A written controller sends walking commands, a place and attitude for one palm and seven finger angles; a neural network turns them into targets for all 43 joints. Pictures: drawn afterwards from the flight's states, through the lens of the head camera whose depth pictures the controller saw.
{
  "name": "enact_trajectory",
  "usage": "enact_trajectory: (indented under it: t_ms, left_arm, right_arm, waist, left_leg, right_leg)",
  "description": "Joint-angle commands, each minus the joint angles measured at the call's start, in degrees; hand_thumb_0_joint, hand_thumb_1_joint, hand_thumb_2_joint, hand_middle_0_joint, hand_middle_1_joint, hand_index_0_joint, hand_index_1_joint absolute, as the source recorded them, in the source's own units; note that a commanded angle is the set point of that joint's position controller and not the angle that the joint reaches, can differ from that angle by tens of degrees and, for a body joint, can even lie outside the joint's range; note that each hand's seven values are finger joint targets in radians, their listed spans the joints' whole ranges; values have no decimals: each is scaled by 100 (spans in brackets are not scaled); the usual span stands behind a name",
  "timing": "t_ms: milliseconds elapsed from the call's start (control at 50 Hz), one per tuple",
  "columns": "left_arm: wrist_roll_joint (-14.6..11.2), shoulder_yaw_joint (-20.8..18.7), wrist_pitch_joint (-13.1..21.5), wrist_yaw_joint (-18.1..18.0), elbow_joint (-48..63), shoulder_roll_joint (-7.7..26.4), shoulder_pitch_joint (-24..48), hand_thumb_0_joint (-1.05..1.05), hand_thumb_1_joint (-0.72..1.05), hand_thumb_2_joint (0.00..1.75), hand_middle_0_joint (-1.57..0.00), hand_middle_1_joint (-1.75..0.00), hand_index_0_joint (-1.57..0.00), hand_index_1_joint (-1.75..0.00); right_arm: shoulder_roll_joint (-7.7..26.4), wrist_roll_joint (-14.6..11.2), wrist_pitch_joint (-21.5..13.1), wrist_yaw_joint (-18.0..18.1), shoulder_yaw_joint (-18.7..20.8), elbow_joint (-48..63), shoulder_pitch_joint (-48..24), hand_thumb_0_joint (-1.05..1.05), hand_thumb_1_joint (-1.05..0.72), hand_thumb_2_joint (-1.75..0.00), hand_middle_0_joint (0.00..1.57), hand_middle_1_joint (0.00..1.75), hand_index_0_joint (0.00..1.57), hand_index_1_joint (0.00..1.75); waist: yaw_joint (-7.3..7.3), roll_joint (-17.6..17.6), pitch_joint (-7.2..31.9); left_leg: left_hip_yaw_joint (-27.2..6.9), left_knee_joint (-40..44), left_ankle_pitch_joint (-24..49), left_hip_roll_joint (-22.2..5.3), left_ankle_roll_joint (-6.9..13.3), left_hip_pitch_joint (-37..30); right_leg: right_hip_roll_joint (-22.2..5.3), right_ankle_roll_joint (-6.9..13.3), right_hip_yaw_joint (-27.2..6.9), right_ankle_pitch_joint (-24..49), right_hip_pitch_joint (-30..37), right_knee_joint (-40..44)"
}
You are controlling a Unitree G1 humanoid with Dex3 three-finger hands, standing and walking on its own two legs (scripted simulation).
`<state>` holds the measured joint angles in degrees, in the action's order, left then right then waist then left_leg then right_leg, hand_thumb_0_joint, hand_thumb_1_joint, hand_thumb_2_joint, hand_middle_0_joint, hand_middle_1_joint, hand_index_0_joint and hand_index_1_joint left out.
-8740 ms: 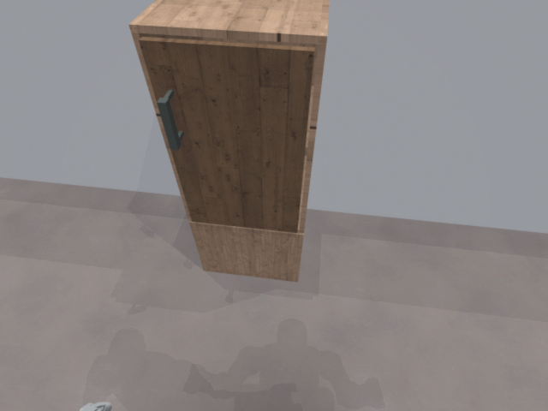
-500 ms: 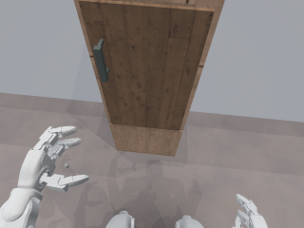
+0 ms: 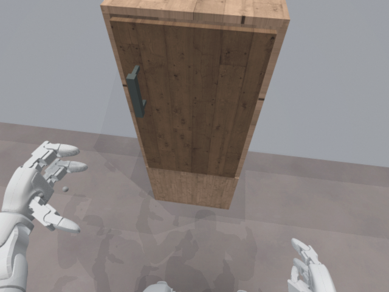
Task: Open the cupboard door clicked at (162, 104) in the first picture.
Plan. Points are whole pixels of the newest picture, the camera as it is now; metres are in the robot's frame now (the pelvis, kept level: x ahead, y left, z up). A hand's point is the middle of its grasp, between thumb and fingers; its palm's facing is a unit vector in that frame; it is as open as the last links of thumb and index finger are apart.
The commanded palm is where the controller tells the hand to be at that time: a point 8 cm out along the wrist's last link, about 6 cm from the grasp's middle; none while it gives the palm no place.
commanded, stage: raise the hand with hooked fingers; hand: left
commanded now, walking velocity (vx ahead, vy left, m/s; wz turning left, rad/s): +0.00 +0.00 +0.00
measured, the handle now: (138, 92) +0.57 +0.19 +0.06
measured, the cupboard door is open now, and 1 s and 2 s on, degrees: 0 0 0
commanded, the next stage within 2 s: move the hooked fingers beside the handle in 0.60 s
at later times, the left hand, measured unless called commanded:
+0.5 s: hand (71, 179) +0.29 +0.25 +0.08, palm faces -0.04 -1.00 -0.04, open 14.0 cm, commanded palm +0.26 +0.30 +0.08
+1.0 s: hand (78, 161) +0.33 +0.26 +0.08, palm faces -0.07 -1.00 -0.03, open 14.0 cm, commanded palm +0.31 +0.31 +0.08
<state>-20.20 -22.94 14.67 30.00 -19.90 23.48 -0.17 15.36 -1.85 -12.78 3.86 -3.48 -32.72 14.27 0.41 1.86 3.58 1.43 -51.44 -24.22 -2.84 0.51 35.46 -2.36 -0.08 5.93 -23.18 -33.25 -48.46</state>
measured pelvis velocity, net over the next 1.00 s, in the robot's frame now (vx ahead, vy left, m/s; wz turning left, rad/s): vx -0.01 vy -0.01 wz -0.01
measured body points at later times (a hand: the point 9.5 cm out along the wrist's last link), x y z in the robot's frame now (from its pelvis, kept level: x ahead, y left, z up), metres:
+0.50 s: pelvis +0.00 -0.01 +0.01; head +0.04 -0.01 +0.45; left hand +0.29 +0.31 +0.09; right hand +0.14 -0.27 -0.08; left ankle +0.02 +0.11 -0.70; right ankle +0.01 -0.12 -0.70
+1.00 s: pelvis -0.01 -0.01 +0.00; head +0.05 +0.00 +0.45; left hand +0.33 +0.31 +0.09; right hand +0.13 -0.26 -0.09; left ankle +0.02 +0.11 -0.70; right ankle +0.01 -0.12 -0.70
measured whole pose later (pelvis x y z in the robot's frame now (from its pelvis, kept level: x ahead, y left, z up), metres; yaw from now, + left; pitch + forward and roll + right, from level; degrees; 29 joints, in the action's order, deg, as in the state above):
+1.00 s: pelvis -0.01 -0.01 +0.00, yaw -1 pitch +9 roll -1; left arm -17.9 -24.7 16.1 33.3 -38.3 27.1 17.3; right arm 16.7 -1.9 -11.2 4.9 -3.1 -33.8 15.7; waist -1.2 0.9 2.8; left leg 1.9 -50.3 -22.8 -3.0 0.1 36.9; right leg -2.0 0.4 5.2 -22.0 -35.5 -48.3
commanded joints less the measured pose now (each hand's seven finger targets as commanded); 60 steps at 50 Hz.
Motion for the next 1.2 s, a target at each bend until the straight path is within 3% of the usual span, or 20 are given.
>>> enact_trajectory:
  t_ms: [0, 80, 160, 260, 320, 360, 400, 560, 600, 640, 680, 700, 740, 780, 900, 1000, 1060, 1100, 1140, 1180]
  left_arm:
    - [-200, -723, 307, 210, 781, 1554, 1347, 0, -50, 30, -30, -120, -30, -120]
    - [-213, -902, 322, 331, 591, 1830, 1618, 0, -50, 30, -30, -120, -30, -120]
    - [-292, -704, 256, 473, 211, 1524, 1318, 0, -50, 30, -30, -120, -30, -120]
    - [-250, -987, 388, 358, 444, 1856, 1418, 0, -50, 30, -30, -120, -30, -120]
    - [-257, -951, 524, 269, 640, 1756, 1422, 0, -50, 30, -30, -120, -30, -120]
    - [-270, -966, 524, 262, 489, 1775, 1441, 0, -50, 30, -30, -120, -30, -120]
    - [-225, -888, 542, 262, 489, 1714, 1512, 0, -50, 30, -30, -120, -30, -120]
    - [-253, -857, 510, 332, 450, 1718, 1579, 0, -50, 30, -30, -120, -30, -120]
    - [-223, -834, 489, 334, 363, 1686, 1548, 0, -50, 30, -30, -120, -30, -120]
    - [-256, -799, 446, 360, 262, 1657, 1557, 0, -50, 30, -30, -120, -30, -120]
    - [-234, -775, 450, 384, 314, 1649, 1635, 0, -50, 30, -30, -120, -30, -120]
    - [-219, -683, 439, 384, 358, 1591, 1772, 0, -50, 30, -30, -120, -30, -120]
    - [-172, -697, 450, 353, 232, 1769, 2378, 0, -50, 30, -30, -120, -30, -120]
    - [-106, -597, 462, 337, 4, 1709, 2753, 0, -50, 30, -30, -120, -30, -120]
    - [86, -601, 494, 354, -558, 1979, 3411, 0, -50, 30, -30, -120, -30, -120]
    - [121, -750, 454, 331, -1073, 2115, 3377, 0, -50, 30, -30, -120, -30, -120]
    - [160, -830, 480, 340, -1160, 2282, 3629, 0, -50, 30, -30, -120, -30, -120]
    - [196, -903, 481, 319, -1371, 2367, 3613, 0, -50, 30, -30, -120, -30, -120]
    - [216, -776, 531, 327, -1472, 2338, 4061, 0, -50, 30, -30, -120, -30, -120]
    - [275, -760, 610, 319, -1495, 2392, 4348, 0, -50, 30, -30, -120, -30, -120]
  right_arm:
    - [936, -46, -283, 145, 400, 733, -43, 0, -90, -90, 20, 30, 20, 30]
    - [958, -53, -261, 155, 411, 734, 16, 0, -90, -90, 20, 30, 20, 30]
    - [974, -67, -250, 109, 437, 778, 49, 0, -90, -90, 20, 30, 20, 30]
    - [986, -34, -222, 60, 480, 835, 94, 0, -90, -90, 20, 30, 20, 30]
    - [939, -41, -232, 62, 487, 835, 78, 0, -90, -90, 20, 30, 20, 30]
    - [953, -36, -212, 73, 471, 827, 87, 0, -90, -90, 20, 30, 20, 30]
    - [939, -56, -210, 91, 471, 815, 68, 0, -90, -90, 20, 30, 20, 30]
    - [939, -57, -238, 129, 440, 816, 45, 0, -90, -90, 20, 30, 20, 30]
    - [938, -54, -243, 134, 431, 809, 40, 0, -90, -90, 20, 30, 20, 30]
    - [955, -55, -239, 144, 426, 820, 45, 0, -90, -90, 20, 30, 20, 30]
    - [952, -68, -250, 144, 431, 812, 38, 0, -90, -90, 20, 30, 20, 30]
    - [939, -63, -252, 150, 420, 817, 20, 0, -90, -90, 20, 30, 20, 30]
    - [995, -50, -230, 193, 408, 708, 89, 0, -90, -90, 20, 30, 20, 30]
    - [974, -57, -222, 224, 405, 642, 112, 0, -90, -90, 20, 30, 20, 30]
    - [1009, -39, -154, 237, 402, 550, 240, 0, -90, -90, 20, 30, 20, 30]
    - [1036, -30, -17, 156, 418, 623, 361, 0, -90, -90, 20, 30, 20, 30]
    - [1055, -16, 68, 105, 428, 641, 461, 0, -90, -90, 20, 30, 20, 30]
    - [1081, -20, 139, 93, 452, 646, 526, 0, -90, -90, 20, 30, 20, 30]
    - [1098, -19, 195, 88, 448, 611, 589, 0, -90, -90, 20, 30, 20, 30]
    - [1106, -18, 246, 78, 466, 565, 666, 0, -90, -90, 20, 30, 20, 30]
  waist:
    - [-95, 218, 1346]
    - [-59, 271, 1475]
    - [-67, -2, 1286]
    - [3, 105, 1466]
    - [-31, 291, 1467]
    - [-59, 87, 1334]
    - [-65, 319, 1286]
    - [-76, 165, 1313]
    - [-72, 279, 1287]
    - [-97, 49, 1147]
    - [-82, 133, 1276]
    - [-122, 270, 1268]
    - [-239, 145, 1097]
    - [-294, 230, 1148]
    - [-268, 299, 1554]
    - [-184, 207, 1688]
    - [-172, 346, 1825]
    - [-208, 179, 1797]
    - [-323, 141, 1648]
    - [-358, 318, 1867]
  left_leg:
    - [-240, 877, 1532, 248, 43, -913]
    - [-217, 925, 1645, 255, 55, -979]
    - [-156, 915, 1606, 272, 74, -831]
    - [-121, 931, 1606, 278, 83, -833]
    - [-95, 948, 1566, 272, 84, -924]
    - [-98, 942, 1464, 269, 88, -783]
    - [-94, 987, 1333, 270, 80, -818]
    - [-152, 1017, 1308, 249, 82, -882]
    - [-154, 1029, 1274, 255, 75, -900]
    - [-154, 1005, 1184, 252, 79, -801]
    - [-171, 1022, 1220, 259, 77, -859]
    - [-148, 1006, 1197, 265, 79, -875]
    - [-204, 979, 1078, 240, 73, -833]
    - [-210, 972, 949, 239, 68, -854]
    - [-223, 878, 1118, 237, 62, -819]
    - [-206, 831, 1363, 228, 55, -690]
    - [-179, 772, 1538, 238, 54, -645]
    - [-145, 751, 1470, 225, 69, -518]
    - [-157, 716, 1361, 214, 84, -447]
    - [-158, 697, 1399, 216, 84, -536]
  right_leg:
    - [364, 154, -272, 1374, 652, 706]
    - [346, 162, -333, 1494, 837, 765]
    - [329, 135, -403, 1547, 812, 839]
    - [309, 143, -466, 1482, 941, 836]
    - [301, 126, -474, 1447, 900, 861]
    - [312, 117, -528, 1356, 905, 890]
    - [301, 122, -513, 1190, 813, 911]
    - [336, 133, -466, 1164, 802, 891]
    - [329, 136, -436, 1141, 718, 877]
    - [348, 135, -452, 1019, 683, 903]
    - [330, 132, -431, 1085, 701, 871]
    - [322, 127, -444, 1079, 644, 877]
    - [369, 144, -410, 913, 447, 852]
    - [341, 133, -428, 781, 335, 863]
    - [313, 151, -450, 976, 411, 726]
    - [337, 156, -413, 1269, 470, 605]
    - [348, 174, -440, 1483, 553, 532]
    - [350, 139, -455, 1450, 506, 543]
    - [386, 151, -460, 1335, 350, 530]
    - [378, 139, -458, 1375, 314, 494]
